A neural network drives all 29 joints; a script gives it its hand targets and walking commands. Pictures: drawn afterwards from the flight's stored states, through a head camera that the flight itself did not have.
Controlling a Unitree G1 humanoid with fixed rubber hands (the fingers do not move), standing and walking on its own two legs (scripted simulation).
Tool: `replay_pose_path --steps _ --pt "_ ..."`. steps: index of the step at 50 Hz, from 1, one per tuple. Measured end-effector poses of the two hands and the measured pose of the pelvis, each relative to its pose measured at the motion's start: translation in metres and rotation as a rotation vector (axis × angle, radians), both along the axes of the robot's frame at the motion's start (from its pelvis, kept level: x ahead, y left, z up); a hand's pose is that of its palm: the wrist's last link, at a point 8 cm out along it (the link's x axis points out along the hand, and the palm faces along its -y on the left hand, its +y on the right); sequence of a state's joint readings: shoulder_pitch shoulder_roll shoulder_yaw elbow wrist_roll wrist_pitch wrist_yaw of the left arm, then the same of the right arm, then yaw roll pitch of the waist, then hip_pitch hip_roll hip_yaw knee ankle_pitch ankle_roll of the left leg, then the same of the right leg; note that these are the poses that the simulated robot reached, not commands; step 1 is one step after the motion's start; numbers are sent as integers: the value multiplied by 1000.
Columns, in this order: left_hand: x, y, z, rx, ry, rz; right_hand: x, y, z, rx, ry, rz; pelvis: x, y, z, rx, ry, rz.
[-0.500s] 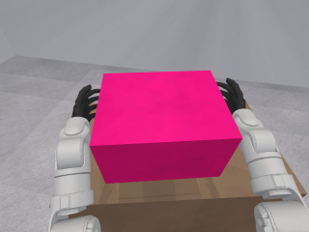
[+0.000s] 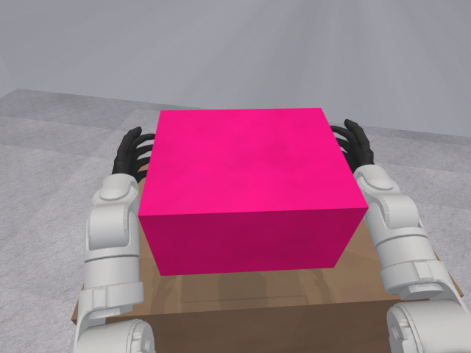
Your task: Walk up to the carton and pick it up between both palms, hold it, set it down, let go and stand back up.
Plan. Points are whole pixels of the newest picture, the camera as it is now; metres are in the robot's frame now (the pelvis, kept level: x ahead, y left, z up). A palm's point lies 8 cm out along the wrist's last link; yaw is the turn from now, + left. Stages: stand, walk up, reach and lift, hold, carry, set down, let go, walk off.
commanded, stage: hold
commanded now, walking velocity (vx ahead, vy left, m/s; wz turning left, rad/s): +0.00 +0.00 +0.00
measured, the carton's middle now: (245, 187) +0.35 +0.00 +0.14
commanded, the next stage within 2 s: none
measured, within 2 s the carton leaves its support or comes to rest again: neither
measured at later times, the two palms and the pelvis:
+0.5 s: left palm (126, 175) +0.35 +0.19 +0.18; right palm (357, 166) +0.36 -0.19 +0.18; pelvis +0.00 +0.00 +0.00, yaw +0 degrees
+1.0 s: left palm (119, 180) +0.34 +0.20 +0.18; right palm (352, 168) +0.35 -0.18 +0.17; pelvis -0.01 +0.00 +0.00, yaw +0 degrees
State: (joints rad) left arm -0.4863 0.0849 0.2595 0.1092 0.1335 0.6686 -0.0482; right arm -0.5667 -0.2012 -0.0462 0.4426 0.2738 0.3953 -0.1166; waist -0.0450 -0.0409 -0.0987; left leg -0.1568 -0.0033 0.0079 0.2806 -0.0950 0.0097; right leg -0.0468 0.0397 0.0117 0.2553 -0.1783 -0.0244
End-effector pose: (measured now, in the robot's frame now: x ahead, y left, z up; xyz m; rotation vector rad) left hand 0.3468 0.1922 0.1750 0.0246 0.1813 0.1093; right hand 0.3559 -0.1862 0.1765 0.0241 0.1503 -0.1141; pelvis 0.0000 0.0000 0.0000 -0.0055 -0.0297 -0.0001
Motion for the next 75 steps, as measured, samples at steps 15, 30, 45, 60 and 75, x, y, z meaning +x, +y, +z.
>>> replay_pose_path --steps 15,30,45,60,75 --pt "0 2 1 1 -1 6 1 2 -1 4 0 3 -1 0 0 -1 7 5" --pt "0 1 1 0 0 3 0 1 0 2 1 1 -2 0 0 0 4 3" --pt "-15 9 -2 3 -3 31 -3 10 -4 10 -3 29 -6 -1 0 -1 0 9" --pt "-6 8 2 5 -8 19 0 8 0 8 -9 18 -5 3 1 -1 2 2" --pt "3 -1 -1 6 -2 0 2 -1 -2 -1 -3 -1 1 2 0 -2 10 -1"
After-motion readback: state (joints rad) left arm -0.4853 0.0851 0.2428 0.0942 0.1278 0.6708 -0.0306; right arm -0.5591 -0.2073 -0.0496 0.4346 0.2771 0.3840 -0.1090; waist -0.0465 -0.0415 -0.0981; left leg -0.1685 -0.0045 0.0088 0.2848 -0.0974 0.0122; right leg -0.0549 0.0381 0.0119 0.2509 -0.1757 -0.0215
